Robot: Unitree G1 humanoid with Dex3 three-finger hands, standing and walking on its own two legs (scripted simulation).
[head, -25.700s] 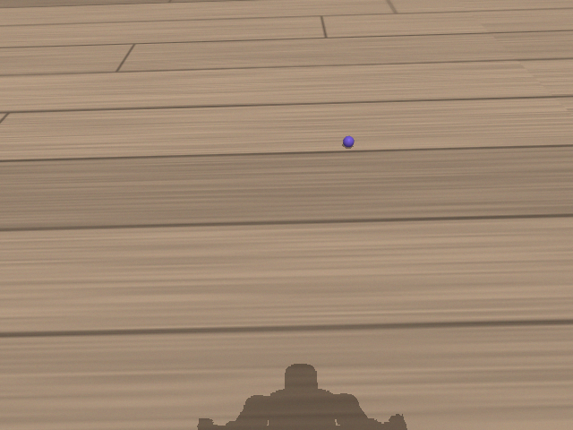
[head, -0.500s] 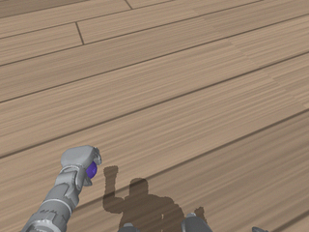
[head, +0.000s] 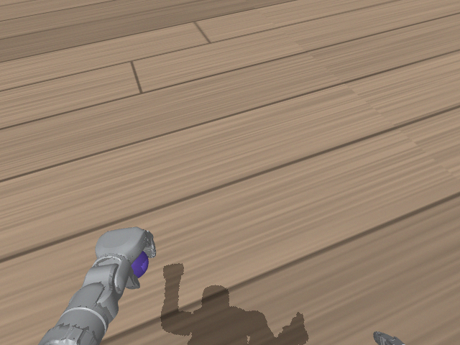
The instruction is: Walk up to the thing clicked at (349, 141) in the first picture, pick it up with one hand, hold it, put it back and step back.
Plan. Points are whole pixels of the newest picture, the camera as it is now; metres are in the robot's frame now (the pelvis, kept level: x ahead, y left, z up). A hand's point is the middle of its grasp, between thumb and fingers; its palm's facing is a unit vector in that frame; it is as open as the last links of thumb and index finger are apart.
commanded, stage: hold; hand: left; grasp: from above
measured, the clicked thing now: (132, 263) +0.33 +0.22 -0.09
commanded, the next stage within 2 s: crouch in 1.72 s
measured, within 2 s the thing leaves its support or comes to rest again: neither
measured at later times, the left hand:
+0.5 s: hand (126, 264) +0.30 +0.21 -0.04, palm faces -0.46 -0.05 -0.89, open 7.9 cm
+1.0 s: hand (124, 274) +0.28 +0.20 -0.02, palm faces -0.45 -0.05 -0.89, open 7.9 cm
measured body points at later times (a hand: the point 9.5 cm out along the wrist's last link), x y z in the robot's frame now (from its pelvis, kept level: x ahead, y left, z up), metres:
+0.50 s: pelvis +0.00 +0.00 +0.01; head +0.02 -0.02 +0.46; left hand +0.32 +0.21 +0.01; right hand +0.13 -0.27 -0.11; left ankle +0.00 +0.12 -0.71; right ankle +0.03 -0.15 -0.71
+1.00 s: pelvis -0.01 -0.01 +0.02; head -0.01 -0.04 +0.47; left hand +0.30 +0.20 +0.03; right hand +0.13 -0.27 -0.10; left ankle +0.00 +0.12 -0.71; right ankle +0.03 -0.15 -0.71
